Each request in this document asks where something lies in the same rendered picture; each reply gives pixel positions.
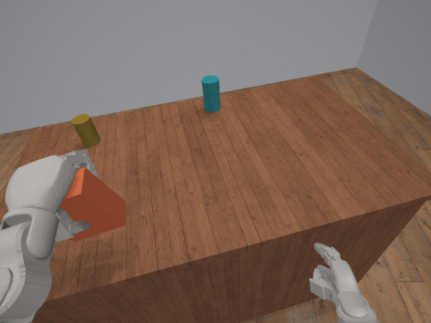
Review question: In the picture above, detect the left robot hand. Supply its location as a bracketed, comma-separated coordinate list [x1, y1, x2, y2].
[5, 149, 98, 242]

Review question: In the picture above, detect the table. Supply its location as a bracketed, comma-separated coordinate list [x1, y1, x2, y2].
[0, 77, 431, 323]

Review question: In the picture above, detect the sponge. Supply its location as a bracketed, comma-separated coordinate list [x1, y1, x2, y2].
[60, 168, 126, 242]

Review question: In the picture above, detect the right robot hand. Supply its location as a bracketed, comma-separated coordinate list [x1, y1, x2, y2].
[309, 242, 360, 303]

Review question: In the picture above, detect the robot left forearm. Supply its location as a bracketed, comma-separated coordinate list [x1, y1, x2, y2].
[0, 207, 59, 323]

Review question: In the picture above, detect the robot right forearm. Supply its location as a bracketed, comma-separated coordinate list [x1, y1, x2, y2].
[335, 291, 377, 323]

